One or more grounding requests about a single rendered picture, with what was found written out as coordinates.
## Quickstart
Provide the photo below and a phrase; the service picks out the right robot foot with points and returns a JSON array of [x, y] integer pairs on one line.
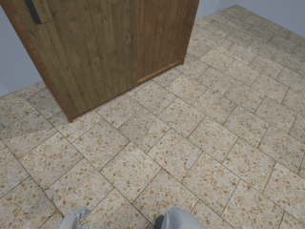
[[158, 222]]

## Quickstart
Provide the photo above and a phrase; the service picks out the wardrobe door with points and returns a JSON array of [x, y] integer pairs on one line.
[[161, 31], [89, 47]]

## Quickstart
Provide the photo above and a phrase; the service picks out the handle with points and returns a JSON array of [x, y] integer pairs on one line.
[[33, 12]]

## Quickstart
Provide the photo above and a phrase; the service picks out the right robot thigh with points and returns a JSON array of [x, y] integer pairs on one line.
[[180, 219]]

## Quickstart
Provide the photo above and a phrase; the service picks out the left robot hand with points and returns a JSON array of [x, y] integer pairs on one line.
[[70, 221]]

